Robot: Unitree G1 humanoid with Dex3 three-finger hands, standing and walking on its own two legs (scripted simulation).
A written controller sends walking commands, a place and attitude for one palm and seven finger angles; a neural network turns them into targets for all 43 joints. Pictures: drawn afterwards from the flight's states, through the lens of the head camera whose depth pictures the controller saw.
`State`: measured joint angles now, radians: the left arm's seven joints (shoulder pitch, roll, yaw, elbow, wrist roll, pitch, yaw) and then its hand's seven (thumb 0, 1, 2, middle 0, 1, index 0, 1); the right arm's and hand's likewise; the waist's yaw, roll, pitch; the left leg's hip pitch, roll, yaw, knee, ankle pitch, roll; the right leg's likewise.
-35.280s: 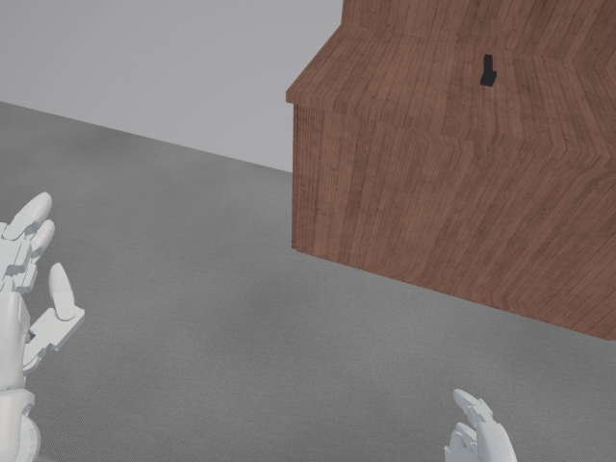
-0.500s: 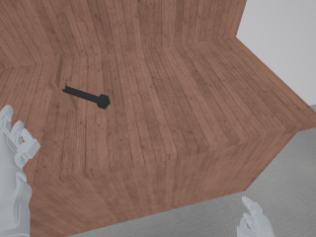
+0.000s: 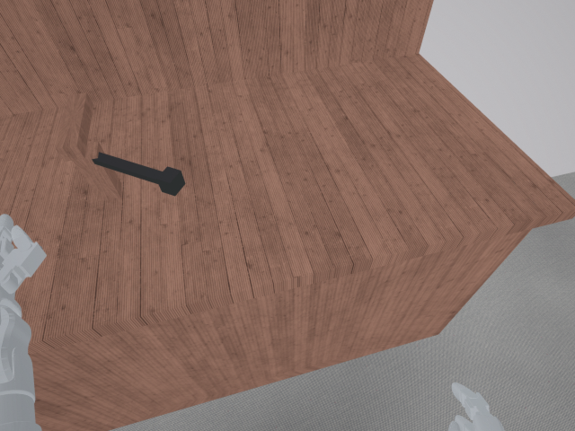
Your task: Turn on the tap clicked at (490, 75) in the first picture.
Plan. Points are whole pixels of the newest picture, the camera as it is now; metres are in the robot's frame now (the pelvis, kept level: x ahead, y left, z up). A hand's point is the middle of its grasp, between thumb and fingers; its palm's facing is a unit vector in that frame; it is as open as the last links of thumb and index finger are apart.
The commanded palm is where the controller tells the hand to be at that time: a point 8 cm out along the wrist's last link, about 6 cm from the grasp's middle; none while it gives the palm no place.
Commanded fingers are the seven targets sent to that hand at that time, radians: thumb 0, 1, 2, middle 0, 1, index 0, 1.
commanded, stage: reach beside the lever's end, fingers flat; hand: left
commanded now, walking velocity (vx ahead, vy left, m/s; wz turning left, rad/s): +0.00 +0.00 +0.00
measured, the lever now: (171, 181) +0.43 +0.21 +0.11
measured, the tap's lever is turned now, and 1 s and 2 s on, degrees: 53 53 53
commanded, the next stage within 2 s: push the lever round in 0.42 s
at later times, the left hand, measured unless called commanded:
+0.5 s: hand (34, 247) +0.30 +0.36 +0.10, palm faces +0.58 -0.81 -0.09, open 7.8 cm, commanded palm +0.25 +0.39 +0.09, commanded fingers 0.00 0.90 0.90 -0.15 -0.15 -0.15 -0.15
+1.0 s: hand (61, 242) +0.32 +0.33 +0.10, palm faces +0.56 -0.82 -0.08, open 7.8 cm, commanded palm +0.27 +0.36 +0.09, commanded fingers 0.00 0.90 0.90 -0.15 -0.15 -0.15 -0.15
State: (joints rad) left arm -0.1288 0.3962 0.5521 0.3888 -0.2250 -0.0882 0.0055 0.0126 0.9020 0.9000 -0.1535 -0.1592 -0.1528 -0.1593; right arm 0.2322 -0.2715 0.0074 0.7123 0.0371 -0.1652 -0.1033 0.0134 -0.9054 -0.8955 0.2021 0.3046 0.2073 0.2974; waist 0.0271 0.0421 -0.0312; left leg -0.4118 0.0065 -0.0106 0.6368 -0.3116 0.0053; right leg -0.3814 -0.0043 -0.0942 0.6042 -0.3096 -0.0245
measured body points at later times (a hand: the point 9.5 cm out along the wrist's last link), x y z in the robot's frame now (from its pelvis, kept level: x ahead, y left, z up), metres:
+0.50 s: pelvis +0.00 +0.00 +0.00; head +0.03 +0.00 +0.45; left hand +0.27 +0.40 +0.11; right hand +0.12 -0.26 -0.11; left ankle +0.01 +0.12 -0.73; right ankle +0.00 -0.10 -0.73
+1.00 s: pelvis +0.00 +0.01 +0.00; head +0.03 +0.00 +0.45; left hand +0.28 +0.37 +0.10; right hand +0.15 -0.24 -0.10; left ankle +0.01 +0.12 -0.73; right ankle +0.00 -0.10 -0.73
